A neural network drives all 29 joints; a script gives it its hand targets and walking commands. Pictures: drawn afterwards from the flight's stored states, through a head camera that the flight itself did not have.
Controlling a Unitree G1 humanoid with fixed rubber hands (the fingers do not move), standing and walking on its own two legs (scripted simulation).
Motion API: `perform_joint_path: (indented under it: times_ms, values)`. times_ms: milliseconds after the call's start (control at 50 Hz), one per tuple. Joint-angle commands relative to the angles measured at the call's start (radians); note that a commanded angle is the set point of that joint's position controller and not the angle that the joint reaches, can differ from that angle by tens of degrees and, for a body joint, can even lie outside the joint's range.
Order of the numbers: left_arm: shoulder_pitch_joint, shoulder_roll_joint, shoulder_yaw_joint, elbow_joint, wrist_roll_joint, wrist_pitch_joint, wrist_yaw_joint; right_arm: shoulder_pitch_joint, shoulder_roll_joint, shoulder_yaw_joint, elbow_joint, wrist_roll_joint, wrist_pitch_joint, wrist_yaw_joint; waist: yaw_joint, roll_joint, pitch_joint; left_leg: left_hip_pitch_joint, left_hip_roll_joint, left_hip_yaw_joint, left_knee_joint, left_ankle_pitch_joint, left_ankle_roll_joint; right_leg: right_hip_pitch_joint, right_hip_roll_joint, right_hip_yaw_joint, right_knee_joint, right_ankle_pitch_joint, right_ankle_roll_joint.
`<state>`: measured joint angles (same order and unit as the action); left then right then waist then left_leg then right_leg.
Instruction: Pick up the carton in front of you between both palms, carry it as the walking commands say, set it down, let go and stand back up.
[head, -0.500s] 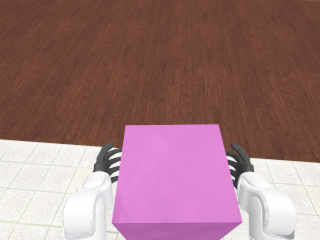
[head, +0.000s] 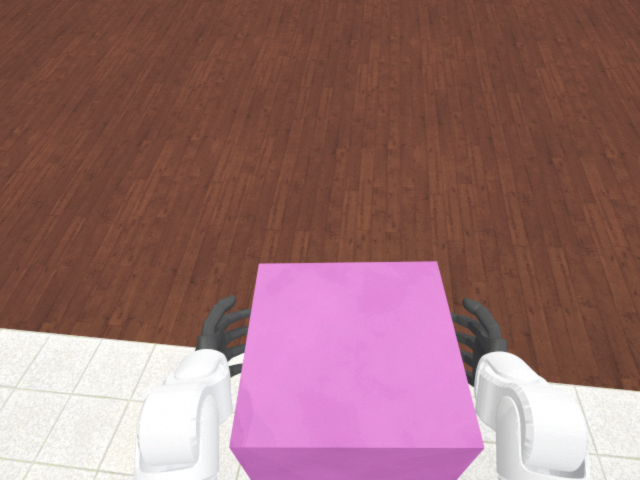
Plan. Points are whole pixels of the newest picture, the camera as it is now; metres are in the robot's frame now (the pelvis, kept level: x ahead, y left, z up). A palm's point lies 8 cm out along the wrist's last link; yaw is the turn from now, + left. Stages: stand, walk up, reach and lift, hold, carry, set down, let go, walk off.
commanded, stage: carry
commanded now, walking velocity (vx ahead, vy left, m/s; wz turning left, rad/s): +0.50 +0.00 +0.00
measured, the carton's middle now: (348, 390) +0.24 +0.00 +0.00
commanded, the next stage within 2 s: none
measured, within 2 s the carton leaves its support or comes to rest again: neither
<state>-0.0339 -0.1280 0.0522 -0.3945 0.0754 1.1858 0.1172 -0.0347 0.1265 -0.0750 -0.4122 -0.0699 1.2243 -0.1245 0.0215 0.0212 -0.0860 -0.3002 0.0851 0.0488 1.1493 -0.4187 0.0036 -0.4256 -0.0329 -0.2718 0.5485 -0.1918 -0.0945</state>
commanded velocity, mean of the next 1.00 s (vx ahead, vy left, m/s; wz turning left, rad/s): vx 0.50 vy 0.00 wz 0.00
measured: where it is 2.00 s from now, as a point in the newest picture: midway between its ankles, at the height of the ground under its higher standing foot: (349, 208)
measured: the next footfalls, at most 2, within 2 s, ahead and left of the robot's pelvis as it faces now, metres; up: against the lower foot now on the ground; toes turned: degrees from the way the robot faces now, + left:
left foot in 0.38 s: +0.44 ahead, +0.11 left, +0.00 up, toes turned +9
right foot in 0.82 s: +0.70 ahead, -0.10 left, +0.01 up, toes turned -10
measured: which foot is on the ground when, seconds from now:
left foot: up 0.00-0.36, down 0.38-0.84, up 0.86-1.00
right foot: down 0.00-0.40, up 0.42-0.80, down 0.82-1.00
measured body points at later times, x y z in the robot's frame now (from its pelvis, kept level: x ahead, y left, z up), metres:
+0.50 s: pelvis +0.33 +0.04 +0.00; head +0.34 +0.05 +0.45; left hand +0.64 +0.17 +0.12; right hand +0.61 -0.14 +0.12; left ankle +0.40 +0.11 -0.73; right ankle +0.17 -0.07 -0.62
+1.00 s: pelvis +0.64 -0.02 +0.01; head +0.73 -0.03 +0.45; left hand +1.02 +0.14 +0.12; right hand +1.03 -0.16 +0.12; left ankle +0.57 +0.10 -0.61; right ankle +0.66 -0.09 -0.72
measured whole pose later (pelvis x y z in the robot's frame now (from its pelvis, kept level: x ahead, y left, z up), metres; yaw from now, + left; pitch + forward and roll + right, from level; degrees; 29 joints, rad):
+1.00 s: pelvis +0.64 -0.02 +0.01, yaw -2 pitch +6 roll +1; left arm -0.68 -0.09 0.30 -0.13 0.02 1.21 0.18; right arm -0.70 0.07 -0.32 -0.14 -0.03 1.26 -0.17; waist 0.07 0.01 0.08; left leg -0.60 0.01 0.03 1.32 -0.43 0.05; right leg -0.41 0.00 -0.15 0.55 -0.38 -0.10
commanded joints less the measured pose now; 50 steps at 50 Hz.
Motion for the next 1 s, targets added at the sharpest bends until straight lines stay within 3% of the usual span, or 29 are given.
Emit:
perform_joint_path:
  times_ms: [0,40,80,140,200,280,320,340,360,380,400,420,440,460,480,500,560,640,740,760,780,800,820,840,860,900,920,960,980]
  values:
    - [-0.426,-0.982,-0.719,-0.15,-0.364,-0.028,-0.201,-0.426,0.952,0.721,-0.128,0.337,-0.06,0.209,-0.006,-0.049,-0.284,-0.334,0.059,-0.053,0.038,0.114,0.022,0.469,-0.319,0.482,-0.319,0.093,-0.056]
    - [-0.421,-0.993,-0.735,-0.16,-0.377,-0.044,-0.212,-0.394,0.974,0.722,-0.119,0.313,-0.087,0.203,-0.007,-0.098,-0.28,-0.289,0.041,-0.009,-0.085,0.144,0.014,0.428,-0.288,0.375,-0.35,0.065,-0.03]
    - [-0.392,-0.974,-0.738,-0.162,-0.38,-0.054,-0.222,-0.364,0.971,0.724,-0.122,0.292,-0.105,0.194,-0.004,-0.126,-0.251,-0.295,0.032,0.027,-0.211,0.166,0.001,0.421,-0.271,0.312,-0.379,0.047,-0.033]
    - [-0.355,-0.924,-0.734,-0.168,-0.378,-0.058,-0.226,-0.342,0.939,0.733,-0.152,0.279,-0.113,0.181,-0.003,-0.149,-0.187,-0.327,0.018,0.08,-0.412,0.264,-0.01,0.451,-0.234,0.229,-0.381,0.144,-0.031]
    - [-0.334,-0.866,-0.717,-0.202,-0.367,-0.048,-0.216,-0.355,0.89,0.746,-0.209,0.296,-0.1,0.173,-0.001,-0.162,-0.14,-0.305,-0.005,0.127,-0.539,0.329,-0.002,0.468,-0.213,0.169,-0.363,0.25,-0.023]
    - [-0.401,-0.77,-0.686,-0.27,-0.364,-0.012,-0.181,-0.453,0.785,0.744,-0.292,0.352,-0.056,0.162,0.001,-0.171,-0.072,-0.26,-0.014,0.154,-0.615,0.374,0.024,0.482,-0.217,0.135,-0.33,0.278,-0.019]
    - [-0.461,-0.701,-0.665,-0.284,-0.364,0.014,-0.155,-0.507,0.707,0.716,-0.299,0.372,-0.027,0.148,-0.011,-0.166,-0.098,-0.126,-0.05,0.198,-0.635,0.315,0.042,0.466,-0.206,0.094,-0.204,0.398,-0.002]
    - [-0.489,-0.66,-0.651,-0.28,-0.363,0.028,-0.14,-0.522,0.665,0.692,-0.279,0.374,-0.013,0.138,-0.027,-0.128,-0.146,0.027,-0.101,0.248,-0.659,0.273,0.044,0.423,-0.162,0.04,-0.052,0.464,0.018]
    - [-0.521,-0.613,-0.635,-0.272,-0.361,0.043,-0.124,-0.533,0.619,0.665,-0.253,0.372,0.0,0.127,-0.054,-0.073,-0.224,0.257,-0.078,0.194,-0.652,0.23,0.05,0.3,-0.122,0.026,0.138,0.404,0.045]
    - [-0.568,-0.573,-0.623,-0.286,-0.366,0.061,-0.109,-0.553,0.566,0.635,-0.228,0.364,0.009,0.115,-0.067,0.143,-0.303,0.447,0.174,-0.24,-0.763,0.027,0.155,0.048,-0.034,0.035,0.441,0.183,0.095]
    - [-0.623,-0.554,-0.617,-0.27,-0.371,0.074,-0.101,-0.594,0.553,0.623,-0.2,0.373,0.016,0.107,-0.063,0.358,-0.329,0.569,0.31,-0.593,-0.91,0.075,0.252,-0.193,0.081,0.119,0.669,-0.276,0.107]
    - [-0.674,-0.577,-0.616,-0.247,-0.387,0.081,-0.094,-0.643,0.554,0.613,-0.207,0.385,0.026,0.102,-0.055,0.257,-0.322,0.559,0.326,-0.532,-0.894,0.198,0.257,-0.265,0.029,0.228,0.817,-0.312,0.082]
    - [-0.719,-0.599,-0.603,-0.219,-0.393,0.085,-0.091,-0.702,0.577,0.615,-0.199,0.391,0.031,0.097,-0.062,0.173,-0.331,0.512,0.3,-0.45,-0.858,0.288,0.252,-0.285,-0.014,0.259,0.853,-0.276,0.055]
    - [-0.762,-0.625,-0.59,-0.185,-0.396,0.085,-0.088,-0.768,0.599,0.614,-0.186,0.396,0.032,0.095,-0.067,0.067,-0.314,0.44,0.284,-0.359,-0.847,0.331,0.217,-0.281,-0.057,0.276,0.803,-0.217,0.043]
    - [-0.799,-0.64,-0.578,-0.15,-0.39,0.084,-0.084,-0.833,0.619,0.618,-0.177,0.401,0.032,0.095,-0.062,0.027,-0.307,0.374,0.261,-0.28,-0.862,0.336,0.186,-0.254,-0.082,0.285,0.729,-0.162,0.041]
    - [-0.837,-0.647,-0.569,-0.118,-0.381,0.082,-0.08,-0.889,0.63,0.617,-0.155,0.405,0.031,0.096,-0.051,0.037,-0.314,0.336,0.241,-0.219,-0.877,0.311,0.167,-0.222,-0.083,0.27,0.68,-0.128,0.041]
    - [-0.921,-0.652,-0.541,-0.023,-0.347,0.075,-0.065,-0.988,0.642,0.596,-0.066,0.411,0.028,0.095,-0.048,0.077,-0.299,0.296,0.207,-0.113,-0.91,0.285,0.171,-0.222,-0.069,0.223,0.531,-0.082,0.054]
    - [-1.025,-0.651,-0.493,0.078,-0.324,0.074,-0.045,-1.082,0.638,0.547,0.047,0.396,0.026,0.081,-0.066,0.099,-0.254,0.33,0.159,-0.021,-0.893,0.401,0.184,-0.25,-0.051,0.165,0.279,0.002,0.068]
    - [-1.174,-0.646,-0.424,0.191,-0.317,0.071,-0.036,-1.221,0.644,0.478,0.173,0.368,0.018,0.054,-0.072,0.136,-0.232,0.38,0.145,0.027,-0.793,0.546,0.153,-0.176,0.0,0.113,0.081,0.067,0.029]
    - [-1.208,-0.648,-0.411,0.205,-0.318,0.069,-0.036,-1.25,0.652,0.47,0.19,0.367,0.016,0.049,-0.058,0.139,-0.236,0.374,0.146,0.039,-0.748,0.589,0.141,-0.125,0.017,0.097,0.047,0.051,0.018]
    - [-1.227,-0.651,-0.398,0.226,-0.319,0.068,-0.036,-1.28,0.663,0.465,0.205,0.368,0.015,0.045,-0.015,0.114,-0.269,0.336,0.131,0.081,-0.637,0.664,0.117,0.011,0.048,0.057,-0.009,0.052,0.007]
    - [-1.23,-0.651,-0.382,0.255,-0.321,0.067,-0.036,-1.291,0.674,0.461,0.222,0.366,0.017,0.04,0.025,0.046,-0.345,0.264,0.084,0.134,-0.456,0.699,0.082,0.234,0.079,0.033,-0.036,0.033,0.001]
    - [-1.222,-0.649,-0.369,0.278,-0.314,0.065,-0.036,-1.325,0.68,0.45,0.223,0.364,0.019,0.037,0.065,-0.103,-0.446,0.071,0.04,0.131,-0.205,0.464,0.04,0.498,-0.106,0.289,-0.046,-0.011,-0.04]
    - [-1.243,-0.643,-0.359,0.299,-0.305,0.064,-0.031,-1.336,0.703,0.444,0.228,0.358,0.024,0.033,0.053,-0.341,-0.547,-0.235,-0.087,0.076,0.038,0.012,0.01,0.765,-0.331,0.715,-0.112,-0.025,-0.176]
    - [-1.238,-0.686,-0.365,0.295,-0.327,0.061,-0.033,-1.345,0.705,0.436,0.225,0.354,0.024,0.029,0.075,-0.38,-0.51,-0.458,-0.135,0.009,0.207,-0.132,0.014,0.828,-0.339,0.851,-0.207,-0.042,-0.22]
    - [-1.325,-0.779,-0.402,0.22,-0.378,0.048,-0.048,-1.385,0.773,0.424,0.213,0.342,0.012,0.025,0.093,-0.183,-0.462,-0.579,-0.074,-0.056,0.307,-0.07,0.052,0.803,-0.316,0.702,-0.083,0.315,-0.202]
    - [-1.36,-0.828,-0.422,0.177,-0.401,0.04,-0.057,-1.381,0.8,0.419,0.206,0.332,0.003,0.026,0.088,-0.112,-0.454,-0.583,-0.041,-0.07,0.267,-0.034,0.056,0.768,-0.295,0.62,-0.068,0.376,-0.172]
    - [-1.408,-0.878,-0.462,0.085,-0.431,0.02,-0.069,-1.352,0.822,0.417,0.165,0.296,-0.019,0.026,0.07,-0.1,-0.474,-0.563,-0.032,-0.067,0.178,0.01,0.047,0.752,-0.259,0.542,-0.092,0.304,-0.122]
    - [-1.407,-0.88,-0.478,0.05,-0.438,0.012,-0.072,-1.331,0.816,0.418,0.144,0.28,-0.029,0.023,0.069,-0.115,-0.48,-0.578,-0.038,-0.058,0.149,0.01,0.043,0.761,-0.257,0.522,-0.093,0.316,-0.121]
